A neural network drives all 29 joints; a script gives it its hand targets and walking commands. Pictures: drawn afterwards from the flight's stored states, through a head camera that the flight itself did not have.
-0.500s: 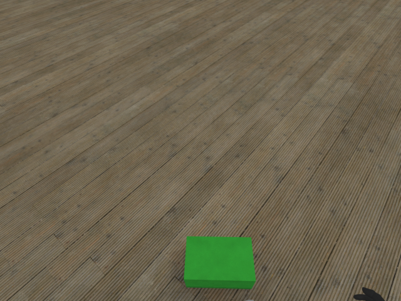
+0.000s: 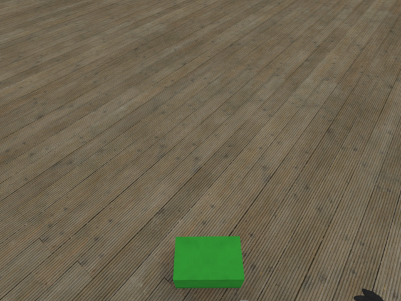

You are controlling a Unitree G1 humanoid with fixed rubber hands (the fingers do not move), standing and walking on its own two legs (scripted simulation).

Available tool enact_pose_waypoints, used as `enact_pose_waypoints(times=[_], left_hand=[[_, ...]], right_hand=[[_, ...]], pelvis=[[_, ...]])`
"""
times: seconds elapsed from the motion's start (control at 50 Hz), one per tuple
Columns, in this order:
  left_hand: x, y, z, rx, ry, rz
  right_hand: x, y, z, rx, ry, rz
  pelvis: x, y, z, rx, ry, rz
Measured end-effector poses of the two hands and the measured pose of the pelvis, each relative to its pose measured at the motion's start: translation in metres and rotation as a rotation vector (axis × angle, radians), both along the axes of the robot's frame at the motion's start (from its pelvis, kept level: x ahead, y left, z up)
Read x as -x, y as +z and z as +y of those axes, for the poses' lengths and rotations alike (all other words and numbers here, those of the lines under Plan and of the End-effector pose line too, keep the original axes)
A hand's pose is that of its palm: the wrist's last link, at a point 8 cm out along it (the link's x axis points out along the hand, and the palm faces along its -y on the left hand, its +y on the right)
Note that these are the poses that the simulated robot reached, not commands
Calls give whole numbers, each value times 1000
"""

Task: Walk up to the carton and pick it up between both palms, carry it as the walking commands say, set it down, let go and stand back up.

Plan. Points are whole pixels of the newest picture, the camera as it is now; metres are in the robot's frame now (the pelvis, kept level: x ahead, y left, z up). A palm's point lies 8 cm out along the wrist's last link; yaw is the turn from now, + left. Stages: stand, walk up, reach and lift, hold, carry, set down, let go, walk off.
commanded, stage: walk up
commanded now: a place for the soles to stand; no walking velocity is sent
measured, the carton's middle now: (208, 262) +0.40 -0.02 -0.66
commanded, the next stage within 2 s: reach and lift in 1.90 s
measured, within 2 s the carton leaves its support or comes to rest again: neither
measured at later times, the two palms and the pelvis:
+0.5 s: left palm out of the picture +0.08 +0.31 -0.08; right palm out of the picture +0.07 -0.35 -0.09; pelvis -0.01 -0.01 +0.00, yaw -1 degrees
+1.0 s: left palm out of the picture +0.08 +0.31 -0.08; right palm out of the picture +0.07 -0.35 -0.09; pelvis -0.01 -0.01 +0.00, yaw -1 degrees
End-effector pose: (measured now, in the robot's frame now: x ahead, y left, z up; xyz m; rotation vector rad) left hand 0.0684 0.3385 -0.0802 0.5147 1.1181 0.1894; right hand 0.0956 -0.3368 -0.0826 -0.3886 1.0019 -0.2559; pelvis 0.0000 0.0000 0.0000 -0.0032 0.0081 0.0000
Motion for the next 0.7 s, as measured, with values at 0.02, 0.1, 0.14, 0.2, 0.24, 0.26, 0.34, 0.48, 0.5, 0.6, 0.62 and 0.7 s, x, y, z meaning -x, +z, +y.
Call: enact_pose_waypoints(times=[0.02,0.1,0.14,0.2,0.24,0.26,0.34,0.48,0.5,0.6,0.62,0.7], left_hand=[[-3,-1,-5,8,-6,-6],[-13,-1,-17,24,-16,-47],[-17,0,-19,26,-20,-65],[-17,1,-23,28,-25,-73],[-15,1,-25,30,-26,-71],[-15,2,-26,30,-26,-70],[-13,3,-25,28,-23,-68],[-14,1,-24,32,-21,-56],[-14,1,-25,34,-21,-55],[-15,-1,-25,38,-21,-54],[-15,-1,-25,38,-21,-54],[-15,-2,-25,42,-21,-56]], right_hand=[[2,1,-3,2,-6,0],[10,2,-10,7,-16,3],[14,2,-11,6,-18,4],[20,0,-14,4,-24,10],[23,-1,-17,2,-30,18],[25,-2,-18,1,-32,22],[27,-4,-17,-3,-35,33],[28,-5,-16,-2,-36,43],[27,-4,-17,-1,-37,44],[27,-3,-17,2,-36,44],[27,-3,-17,2,-36,44],[28,-3,-15,2,-35,46]], pelvis=[[0,0,-3,1,-5,-1],[5,1,-8,-1,-9,-8],[8,1,-9,-3,-9,-12],[12,1,-12,-4,-12,-17],[13,1,-14,-5,-14,-19],[13,1,-15,-6,-14,-20],[14,1,-15,-9,-11,-21],[12,1,-14,-6,-12,-17],[11,1,-14,-6,-12,-16],[11,1,-13,-6,-12,-16],[11,1,-13,-6,-12,-16],[11,1,-13,-6,-12,-16]])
